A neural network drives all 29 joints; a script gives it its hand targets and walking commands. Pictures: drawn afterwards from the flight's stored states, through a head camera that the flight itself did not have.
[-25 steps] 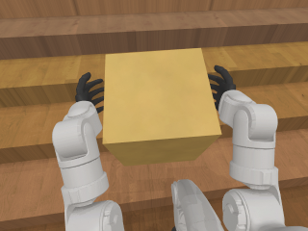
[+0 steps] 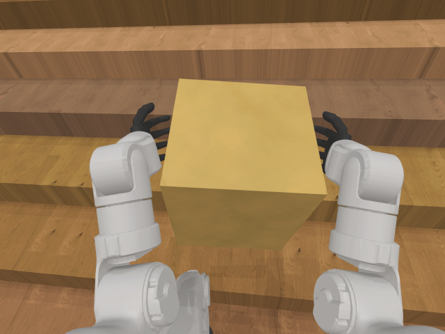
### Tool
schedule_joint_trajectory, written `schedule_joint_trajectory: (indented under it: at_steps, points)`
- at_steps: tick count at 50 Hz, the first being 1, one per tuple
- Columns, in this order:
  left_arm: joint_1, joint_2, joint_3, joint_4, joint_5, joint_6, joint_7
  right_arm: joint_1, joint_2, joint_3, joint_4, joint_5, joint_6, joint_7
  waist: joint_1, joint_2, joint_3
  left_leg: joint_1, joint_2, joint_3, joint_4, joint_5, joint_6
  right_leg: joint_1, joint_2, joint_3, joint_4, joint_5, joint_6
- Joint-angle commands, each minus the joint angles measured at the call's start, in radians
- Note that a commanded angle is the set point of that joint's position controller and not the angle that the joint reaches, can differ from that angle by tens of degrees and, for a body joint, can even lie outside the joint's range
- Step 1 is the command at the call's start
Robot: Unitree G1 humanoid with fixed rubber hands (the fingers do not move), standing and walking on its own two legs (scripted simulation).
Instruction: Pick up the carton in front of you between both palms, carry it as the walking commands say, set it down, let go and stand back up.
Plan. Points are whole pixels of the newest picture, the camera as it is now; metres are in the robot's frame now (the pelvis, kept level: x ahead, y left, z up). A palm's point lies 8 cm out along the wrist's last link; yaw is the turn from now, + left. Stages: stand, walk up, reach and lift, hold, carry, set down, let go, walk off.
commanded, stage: carry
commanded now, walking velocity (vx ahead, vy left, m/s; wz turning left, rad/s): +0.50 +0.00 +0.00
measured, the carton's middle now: (235, 173) +0.38 +0.03 +0.10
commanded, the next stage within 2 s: none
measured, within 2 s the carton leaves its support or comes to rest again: neither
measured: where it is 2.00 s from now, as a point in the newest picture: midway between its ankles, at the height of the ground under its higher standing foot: (190, 88)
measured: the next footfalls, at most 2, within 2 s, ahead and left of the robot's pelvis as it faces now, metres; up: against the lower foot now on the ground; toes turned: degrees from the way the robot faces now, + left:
left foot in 0.06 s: +0.27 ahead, +0.15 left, +0.14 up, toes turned +4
right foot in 0.64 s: +0.55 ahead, -0.01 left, +0.29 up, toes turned -7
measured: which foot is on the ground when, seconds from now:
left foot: up 0.00-0.04, down 0.06-0.64, up 0.66-1.00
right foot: down 0.00-0.08, up 0.10-0.62, down 0.64-1.00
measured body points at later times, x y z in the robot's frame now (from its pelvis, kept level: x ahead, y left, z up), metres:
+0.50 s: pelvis +0.29 +0.09 +0.15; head +0.28 +0.12 +0.60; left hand +0.67 +0.22 +0.34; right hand +0.64 -0.09 +0.35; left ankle +0.22 +0.15 -0.60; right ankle +0.41 -0.04 -0.33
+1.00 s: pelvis +0.58 +0.13 +0.28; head +0.60 +0.12 +0.73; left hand +0.95 +0.30 +0.46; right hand +0.96 -0.01 +0.43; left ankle +0.69 +0.26 -0.21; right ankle +0.51 -0.01 -0.46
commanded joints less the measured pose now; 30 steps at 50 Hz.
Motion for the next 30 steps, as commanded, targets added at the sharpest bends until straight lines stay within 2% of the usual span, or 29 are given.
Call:
schedule_joint_trajectory:
  at_steps: [1, 2, 3, 4, 5, 6, 7, 8, 9, 10, 11, 12, 13, 14, 15, 16, 17, 18, 20, 21, 22, 23, 24, 25, 26, 27, 28, 29, 30]
  points:
    - [-0.590, -0.893, -0.556, -0.007, -0.285, 0.024, -0.149, -0.719, 0.764, 0.611, 0.013, 0.215, -0.016, -0.001, -0.159, -0.326, -0.305, 0.633, -0.101, 0.238, -0.323, 0.170, 0.010, -0.226, -0.072, -0.102, -0.157, 0.881, -0.181]
    - [-0.559, -0.863, -0.533, -0.009, -0.247, 0.018, -0.142, -0.707, 0.795, 0.640, 0.027, 0.235, -0.026, -0.006, -0.232, -0.303, -0.405, 0.781, -0.162, 0.249, -0.382, 0.195, 0.011, -0.163, -0.061, -0.133, 0.059, 1.235, -0.166]
    - [-0.548, -0.854, -0.518, -0.027, -0.226, 0.011, -0.134, -0.700, 0.807, 0.676, -0.025, 0.263, -0.039, -0.008, -0.343, -0.225, -0.504, 0.951, -0.231, 0.242, -0.622, 0.285, 0.007, -0.098, -0.021, -0.166, 0.415, 1.356, -0.122]
    - [-0.508, -0.821, -0.495, -0.054, -0.175, 0.002, -0.124, -0.697, 0.844, 0.708, -0.042, 0.291, -0.052, -0.004, -0.372, -0.106, -0.593, 1.105, -0.204, -0.049, -0.918, 0.248, 0.035, -0.172, 0.045, -0.090, 0.767, 1.011, -0.052]
    - [-0.426, -0.792, -0.480, -0.059, -0.133, -0.002, -0.116, -0.698, 0.829, 0.726, -0.058, 0.324, -0.058, 0.001, -0.259, 0.242, -0.605, 1.173, 0.129, -0.654, -1.141, 0.333, 0.083, -0.359, 0.176, -0.034, 1.085, 0.097, 0.011]
    - [-0.423, -0.728, -0.459, -0.085, -0.086, -0.008, -0.098, -0.743, 0.867, 0.761, -0.118, 0.400, -0.068, 0.018, -0.226, 0.316, -0.689, 1.226, 0.186, -0.900, -1.184, 0.544, 0.230, -0.483, 0.209, 0.177, 1.423, 0.061, -0.018]
    - [-0.413, -0.745, -0.449, -0.095, -0.068, -0.013, -0.087, -0.820, 0.927, 0.823, -0.189, 0.462, -0.074, 0.037, -0.193, 0.217, -0.712, 1.185, 0.188, -0.821, -1.127, 0.518, 0.209, -0.519, 0.184, 0.214, 1.572, 0.093, -0.040]
    - [-0.441, -0.741, -0.431, -0.122, -0.056, -0.026, -0.077, -0.908, 0.936, 0.865, -0.238, 0.520, -0.084, 0.050, -0.186, 0.131, -0.649, 1.222, 0.154, -0.729, -1.084, 0.494, 0.169, -0.628, 0.169, 0.218, 1.568, 0.071, -0.058]
    - [-0.477, -0.764, -0.455, -0.160, -0.063, -0.034, -0.069, -0.948, 0.941, 0.873, -0.288, 0.556, -0.103, 0.060, -0.193, 0.149, -0.576, 1.208, 0.129, -0.646, -1.070, 0.423, 0.142, -0.723, 0.145, 0.194, 1.547, 0.057, -0.067]
    - [-0.502, -0.755, -0.465, -0.193, -0.051, -0.043, -0.063, -0.941, 0.955, 0.875, -0.284, 0.559, -0.109, 0.066, -0.181, 0.102, -0.513, 1.136, 0.129, -0.631, -1.093, 0.340, 0.132, -0.751, 0.122, 0.177, 1.548, 0.058, -0.076]
    - [-0.494, -0.752, -0.492, -0.191, -0.060, -0.046, -0.059, -0.914, 0.928, 0.866, -0.293, 0.548, -0.113, 0.071, -0.168, 0.079, -0.492, 1.164, 0.135, -0.532, -1.103, 0.289, 0.120, -0.780, 0.098, 0.153, 1.489, 0.044, -0.082]
    - [-0.509, -0.729, -0.510, -0.235, -0.079, -0.050, -0.058, -0.868, 0.915, 0.853, -0.269, 0.557, -0.108, 0.071, -0.175, 0.045, -0.496, 1.198, 0.133, -0.511, -1.118, 0.265, 0.113, -0.782, 0.090, 0.141, 1.419, 0.030, -0.084]
    - [-0.497, -0.726, -0.549, -0.257, -0.086, -0.055, -0.060, -0.831, 0.914, 0.859, -0.277, 0.541, -0.110, 0.070, -0.195, 0.068, -0.490, 1.220, 0.153, -0.496, -1.146, 0.302, 0.111, -0.815, 0.078, 0.130, 1.384, 0.005, -0.088]
    - [-0.487, -0.714, -0.571, -0.253, -0.094, -0.051, -0.059, -0.774, 0.856, 0.824, -0.248, 0.514, -0.102, 0.065, -0.200, 0.100, -0.487, 1.311, 0.166, -0.469, -1.150, 0.378, 0.123, -0.864, 0.084, 0.085, 1.312, -0.058, -0.088]
    - [-0.458, -0.697, -0.574, -0.250, -0.099, -0.047, -0.058, -0.710, 0.823, 0.810, -0.226, 0.482, -0.091, 0.059, -0.209, 0.085, -0.473, 1.375, 0.172, -0.430, -1.150, 0.486, 0.145, -0.932, 0.084, 0.064, 1.294, -0.057, -0.091]
    - [-0.429, -0.696, -0.585, -0.215, -0.100, -0.031, -0.059, -0.669, 0.780, 0.772, -0.191, 0.450, -0.072, 0.054, -0.215, 0.107, -0.448, 1.400, 0.186, -0.403, -1.153, 0.544, 0.166, -1.035, 0.105, 0.032, 1.425, -0.042, -0.105]
    - [-0.450, -0.683, -0.585, -0.234, -0.122, -0.018, -0.058, -0.633, 0.773, 0.755, -0.176, 0.425, -0.060, 0.051, -0.245, 0.076, -0.430, 1.479, 0.221, -0.421, -1.180, 0.590, 0.185, -1.161, 0.093, 0.028, 1.592, -0.170, -0.116]
    - [-0.419, -0.689, -0.590, -0.200, -0.127, 0.001, -0.060, -0.613, 0.737, 0.728, -0.153, 0.402, -0.046, 0.043, -0.255, 0.060, -0.388, 1.506, 0.238, -0.422, -1.196, 0.555, 0.197, -1.295, 0.085, 0.044, 1.713, -0.220, -0.120]
    - [-0.393, -0.628, -0.551, -0.160, -0.102, 0.035, -0.058, -0.577, 0.691, 0.687, -0.076, 0.373, -0.017, 0.034, -0.238, 0.068, -0.302, 1.502, 0.233, -0.409, -1.259, 0.309, 0.166, -1.447, 0.051, 0.051, 1.783, -0.281, -0.127]
    - [-0.388, -0.616, -0.530, -0.110, -0.090, 0.050, -0.053, -0.599, 0.674, 0.680, -0.067, 0.386, -0.008, 0.036, -0.219, 0.039, -0.240, 1.382, 0.189, -0.339, -1.327, 0.219, 0.137, -1.413, 0.048, -0.017, 1.714, -0.220, -0.128]
    - [-0.432, -0.623, -0.518, -0.111, -0.091, 0.059, -0.048, -0.653, 0.664, 0.635, -0.055, 0.356, -0.001, 0.033, -0.179, 0.055, -0.174, 1.242, 0.141, -0.307, -1.388, 0.111, 0.111, -1.311, 0.021, -0.028, 1.576, -0.185, -0.116]
    - [-0.482, -0.618, -0.526, -0.101, -0.094, 0.068, -0.040, -0.654, 0.656, 0.596, -0.021, 0.354, 0.009, 0.038, -0.161, 0.078, -0.124, 1.127, 0.097, -0.235, -1.429, 0.112, 0.107, -1.217, 0.034, -0.096, 1.478, -0.117, -0.104]
    - [-0.449, -0.630, -0.492, -0.041, -0.085, 0.075, -0.030, -0.663, 0.641, 0.593, -0.008, 0.347, 0.011, 0.035, -0.156, 0.117, -0.149, 1.057, 0.083, -0.166, -1.499, 0.281, 0.112, -1.101, 0.031, -0.109, 1.421, -0.086, -0.102]
    - [-0.497, -0.641, -0.511, -0.078, -0.084, 0.072, -0.023, -0.678, 0.659, 0.603, -0.029, 0.359, 0.015, 0.037, -0.144, 0.109, -0.151, 0.969, 0.064, -0.088, -1.574, 0.457, 0.124, -0.955, 0.043, -0.164, 1.294, -0.102, -0.106]
    - [-0.494, -0.682, -0.499, -0.040, -0.100, 0.084, -0.020, -0.726, 0.641, 0.565, -0.010, 0.353, 0.022, 0.036, -0.088, 0.226, -0.169, 0.908, 0.038, 0.066, -1.547, 0.677, 0.101, -0.795, 0.041, -0.163, 1.153, -0.071, -0.130]
    - [-0.528, -0.704, -0.504, -0.020, -0.117, 0.088, -0.020, -0.695, 0.648, 0.541, 0.033, 0.327, 0.027, 0.032, -0.069, 0.233, -0.211, 0.894, 0.040, 0.112, -1.511, 1.079, 0.098, -0.631, 0.089, -0.216, 1.025, -0.008, -0.144]
    - [-0.535, -0.736, -0.508, 0.012, -0.134, 0.086, -0.021, -0.674, 0.636, 0.510, 0.057, 0.299, 0.030, 0.027, -0.067, 0.236, -0.273, 0.964, 0.050, 0.140, -1.418, 1.512, 0.094, -0.523, 0.133, -0.277, 0.996, 0.015, -0.157]
    - [-0.548, -0.754, -0.529, 0.013, -0.153, 0.078, -0.022, -0.653, 0.634, 0.491, 0.066, 0.280, 0.031, 0.026, -0.053, 0.231, -0.326, 1.114, 0.062, 0.157, -1.264, 1.880, 0.082, -0.524, 0.202, -0.341, 0.920, -0.023, -0.151]
    - [-0.552, -0.797, -0.525, 0.023, -0.177, 0.071, -0.030, -0.651, 0.648, 0.480, 0.071, 0.255, 0.027, 0.020, -0.010, 0.230, -0.371, 1.189, 0.086, 0.160, -1.102, 2.061, 0.059, -0.473, 0.240, -0.360, 0.809, -0.061, -0.145]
